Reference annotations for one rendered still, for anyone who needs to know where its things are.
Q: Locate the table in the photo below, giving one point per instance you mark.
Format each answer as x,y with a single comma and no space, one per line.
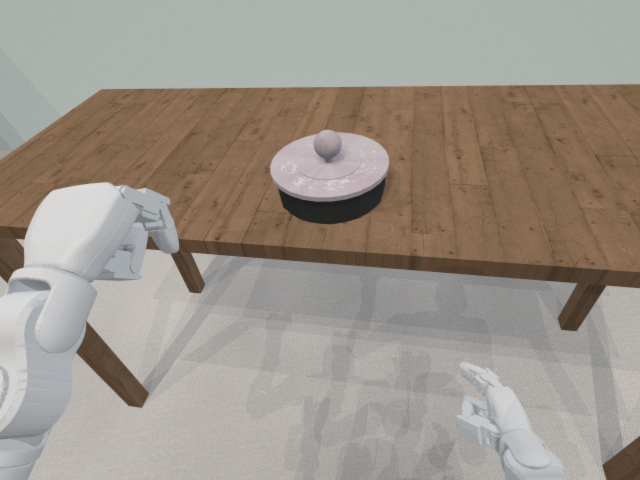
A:
538,182

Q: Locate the right robot hand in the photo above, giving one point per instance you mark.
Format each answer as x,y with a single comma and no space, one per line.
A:
485,424

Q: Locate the left robot hand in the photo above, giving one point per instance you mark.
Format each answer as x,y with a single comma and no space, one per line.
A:
82,230

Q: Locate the robot right forearm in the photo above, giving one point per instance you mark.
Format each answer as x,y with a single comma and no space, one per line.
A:
525,456

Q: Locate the robot left forearm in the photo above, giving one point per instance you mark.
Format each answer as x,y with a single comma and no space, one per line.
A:
42,325

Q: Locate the knob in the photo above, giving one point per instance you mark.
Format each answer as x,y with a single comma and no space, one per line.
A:
327,144

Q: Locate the lid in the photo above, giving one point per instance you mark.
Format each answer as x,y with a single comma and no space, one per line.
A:
300,172

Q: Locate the pot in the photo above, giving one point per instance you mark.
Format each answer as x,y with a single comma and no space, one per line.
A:
335,211

